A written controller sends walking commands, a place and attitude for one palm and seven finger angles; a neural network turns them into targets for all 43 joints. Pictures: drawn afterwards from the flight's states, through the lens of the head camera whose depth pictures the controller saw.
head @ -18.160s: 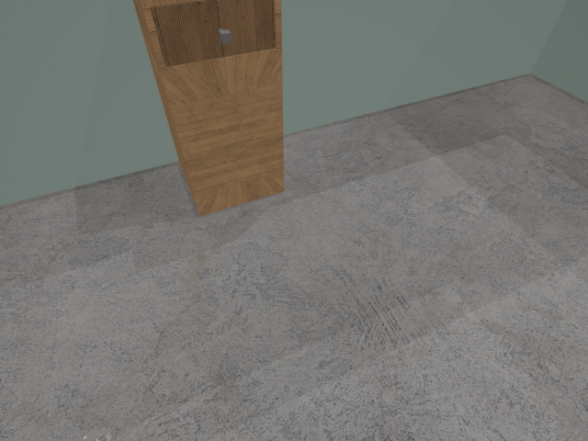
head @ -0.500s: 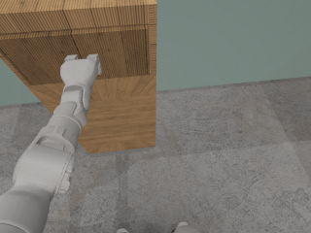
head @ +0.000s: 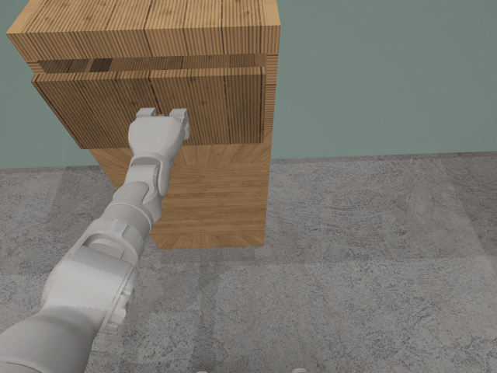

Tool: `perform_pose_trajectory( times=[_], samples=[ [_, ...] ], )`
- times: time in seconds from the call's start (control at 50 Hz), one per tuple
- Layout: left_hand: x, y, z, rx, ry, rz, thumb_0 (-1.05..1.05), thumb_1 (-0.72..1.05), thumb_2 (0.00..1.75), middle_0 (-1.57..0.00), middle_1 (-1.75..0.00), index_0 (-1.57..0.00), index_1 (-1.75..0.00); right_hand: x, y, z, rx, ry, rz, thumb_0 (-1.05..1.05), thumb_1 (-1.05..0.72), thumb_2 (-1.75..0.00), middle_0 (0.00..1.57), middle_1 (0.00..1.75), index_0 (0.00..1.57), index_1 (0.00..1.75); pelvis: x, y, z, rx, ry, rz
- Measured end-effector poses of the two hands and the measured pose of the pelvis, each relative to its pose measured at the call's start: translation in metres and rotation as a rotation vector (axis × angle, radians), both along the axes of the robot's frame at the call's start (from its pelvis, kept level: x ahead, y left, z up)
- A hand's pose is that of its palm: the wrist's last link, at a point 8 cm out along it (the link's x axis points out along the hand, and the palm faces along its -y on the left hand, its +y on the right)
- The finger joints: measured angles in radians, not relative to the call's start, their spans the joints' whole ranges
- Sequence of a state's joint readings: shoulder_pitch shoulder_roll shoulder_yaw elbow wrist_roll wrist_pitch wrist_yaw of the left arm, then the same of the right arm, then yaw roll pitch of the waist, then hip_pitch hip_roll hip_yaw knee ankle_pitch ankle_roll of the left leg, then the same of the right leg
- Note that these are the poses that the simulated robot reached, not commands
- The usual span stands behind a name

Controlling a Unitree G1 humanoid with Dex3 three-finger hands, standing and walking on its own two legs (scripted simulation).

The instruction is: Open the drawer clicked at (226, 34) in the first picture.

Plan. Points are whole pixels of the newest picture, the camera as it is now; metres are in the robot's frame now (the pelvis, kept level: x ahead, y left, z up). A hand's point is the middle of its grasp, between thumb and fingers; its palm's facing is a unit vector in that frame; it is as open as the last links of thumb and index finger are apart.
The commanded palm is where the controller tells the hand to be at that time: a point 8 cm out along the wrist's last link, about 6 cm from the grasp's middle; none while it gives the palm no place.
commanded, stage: pull the drawer open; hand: left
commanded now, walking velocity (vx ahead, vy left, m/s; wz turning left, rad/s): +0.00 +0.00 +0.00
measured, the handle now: (159, 131) +0.52 +0.14 +0.06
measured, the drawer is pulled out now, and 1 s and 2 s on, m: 0.05 0.15 0.30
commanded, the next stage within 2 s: open the thumb to release the handle in 1.92 s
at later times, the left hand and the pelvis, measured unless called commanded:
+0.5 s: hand (165, 161) +0.47 +0.13 +0.04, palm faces -0.03 -0.03 -1.00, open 6.1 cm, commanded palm +0.43 +0.13 +0.09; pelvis +0.00 +0.00 +0.00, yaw -3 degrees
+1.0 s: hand (159, 201) +0.39 +0.13 +0.04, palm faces +0.00 -0.07 -1.00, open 6.3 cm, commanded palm +0.34 +0.14 +0.09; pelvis +0.02 -0.01 +0.01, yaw -1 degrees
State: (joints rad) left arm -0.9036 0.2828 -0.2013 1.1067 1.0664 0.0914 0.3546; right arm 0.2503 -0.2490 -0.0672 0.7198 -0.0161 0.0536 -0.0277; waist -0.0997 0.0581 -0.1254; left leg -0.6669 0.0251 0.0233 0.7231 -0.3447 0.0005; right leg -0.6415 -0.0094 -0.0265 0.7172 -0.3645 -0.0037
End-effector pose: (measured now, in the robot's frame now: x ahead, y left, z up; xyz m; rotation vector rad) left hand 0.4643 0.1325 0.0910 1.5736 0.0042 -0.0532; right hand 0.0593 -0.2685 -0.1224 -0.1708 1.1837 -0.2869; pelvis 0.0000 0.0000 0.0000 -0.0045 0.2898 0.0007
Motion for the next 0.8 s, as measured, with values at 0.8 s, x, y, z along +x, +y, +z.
perform_pose_trajectory(
  times=[0.8],
  samples=[
    [-0.061, 0.003, 0.000, -0.053, -0.029, -0.004, 0.00, 0.58, 0.78, -0.38, -1.34, -0.42, -1.35, 0.053, 0.012, 0.012, 0.077, -0.128, 0.016, 0.00, -0.91, -0.90, 0.20, 0.30, 0.20, 0.30, 0.016, 0.001, 0.011, 0.007, -0.085, -0.034]
  ],
)
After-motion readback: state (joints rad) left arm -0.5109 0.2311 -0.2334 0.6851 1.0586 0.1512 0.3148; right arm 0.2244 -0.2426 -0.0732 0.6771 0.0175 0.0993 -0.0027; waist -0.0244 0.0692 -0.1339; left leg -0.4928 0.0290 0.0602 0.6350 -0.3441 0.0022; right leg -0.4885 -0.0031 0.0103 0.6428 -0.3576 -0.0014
